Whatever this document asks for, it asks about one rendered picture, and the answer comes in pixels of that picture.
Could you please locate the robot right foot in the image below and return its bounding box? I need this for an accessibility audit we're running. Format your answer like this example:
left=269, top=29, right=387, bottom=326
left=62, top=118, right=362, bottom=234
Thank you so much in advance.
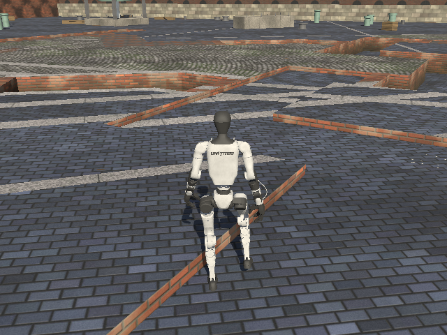
left=243, top=257, right=253, bottom=269

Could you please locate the robot right forearm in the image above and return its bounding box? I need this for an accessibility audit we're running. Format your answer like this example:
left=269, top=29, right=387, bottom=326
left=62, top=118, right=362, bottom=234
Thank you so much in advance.
left=249, top=170, right=263, bottom=205

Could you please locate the robot left hand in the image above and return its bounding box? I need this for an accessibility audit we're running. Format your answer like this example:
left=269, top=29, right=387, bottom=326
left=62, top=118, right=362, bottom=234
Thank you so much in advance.
left=184, top=193, right=200, bottom=207

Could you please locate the left robot upper arm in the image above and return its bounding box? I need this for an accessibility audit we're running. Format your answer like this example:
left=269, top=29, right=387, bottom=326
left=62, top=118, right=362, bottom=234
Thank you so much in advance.
left=190, top=141, right=208, bottom=179

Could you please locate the right robot upper arm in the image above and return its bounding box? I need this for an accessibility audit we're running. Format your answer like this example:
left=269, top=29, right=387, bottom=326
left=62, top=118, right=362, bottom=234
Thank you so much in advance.
left=237, top=141, right=255, bottom=181

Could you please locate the humanoid robot head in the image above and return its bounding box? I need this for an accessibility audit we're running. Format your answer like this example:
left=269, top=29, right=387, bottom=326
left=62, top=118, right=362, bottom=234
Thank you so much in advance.
left=210, top=111, right=234, bottom=144

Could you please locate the robot right hand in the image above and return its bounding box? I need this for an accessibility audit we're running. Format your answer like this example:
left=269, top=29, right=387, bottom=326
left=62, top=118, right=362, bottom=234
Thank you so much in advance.
left=249, top=204, right=265, bottom=223

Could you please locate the robot left forearm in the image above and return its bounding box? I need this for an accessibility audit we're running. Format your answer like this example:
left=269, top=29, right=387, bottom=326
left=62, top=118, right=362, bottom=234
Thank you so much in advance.
left=185, top=168, right=198, bottom=195

